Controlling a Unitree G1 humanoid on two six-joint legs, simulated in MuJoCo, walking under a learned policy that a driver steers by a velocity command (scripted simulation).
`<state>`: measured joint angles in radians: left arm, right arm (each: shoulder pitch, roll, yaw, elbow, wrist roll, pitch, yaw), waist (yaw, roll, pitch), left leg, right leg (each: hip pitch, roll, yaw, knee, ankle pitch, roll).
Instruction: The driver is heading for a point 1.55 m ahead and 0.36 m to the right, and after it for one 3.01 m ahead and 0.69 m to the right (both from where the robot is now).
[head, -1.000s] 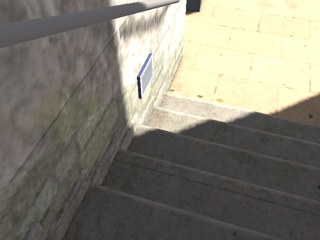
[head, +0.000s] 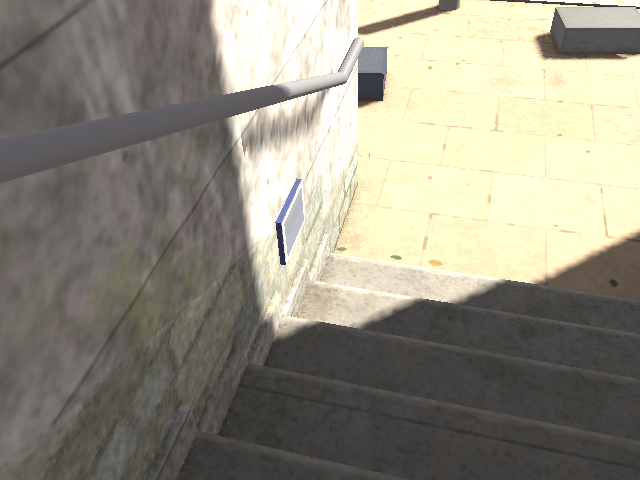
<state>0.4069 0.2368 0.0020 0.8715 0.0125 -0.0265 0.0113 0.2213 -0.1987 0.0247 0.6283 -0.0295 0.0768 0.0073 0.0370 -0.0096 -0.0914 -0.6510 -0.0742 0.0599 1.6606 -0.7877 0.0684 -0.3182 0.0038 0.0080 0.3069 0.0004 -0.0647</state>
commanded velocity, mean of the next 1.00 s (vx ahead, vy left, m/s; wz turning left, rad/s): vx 0.03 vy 0.00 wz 0.00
